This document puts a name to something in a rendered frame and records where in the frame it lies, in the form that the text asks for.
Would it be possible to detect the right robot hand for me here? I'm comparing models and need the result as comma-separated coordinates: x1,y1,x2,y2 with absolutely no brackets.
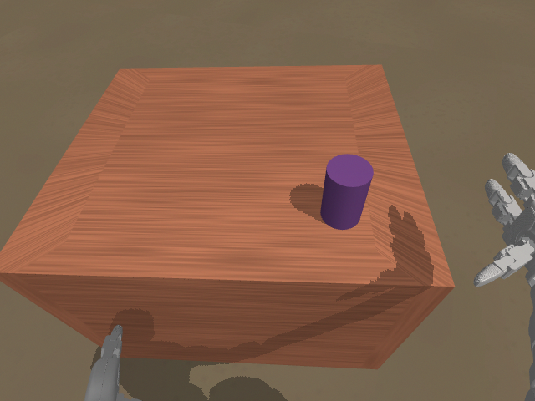
473,153,535,287

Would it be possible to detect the can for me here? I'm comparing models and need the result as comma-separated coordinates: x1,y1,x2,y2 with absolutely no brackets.
320,154,374,230

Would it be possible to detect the left robot hand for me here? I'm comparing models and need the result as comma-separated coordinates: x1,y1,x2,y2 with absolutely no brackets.
84,325,142,401

